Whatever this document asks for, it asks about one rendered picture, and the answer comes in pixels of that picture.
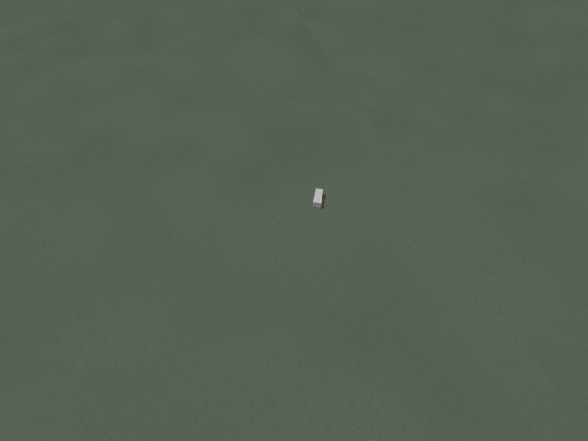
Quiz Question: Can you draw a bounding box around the small box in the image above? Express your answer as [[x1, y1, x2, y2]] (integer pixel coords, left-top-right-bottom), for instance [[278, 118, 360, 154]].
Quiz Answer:
[[313, 188, 323, 208]]

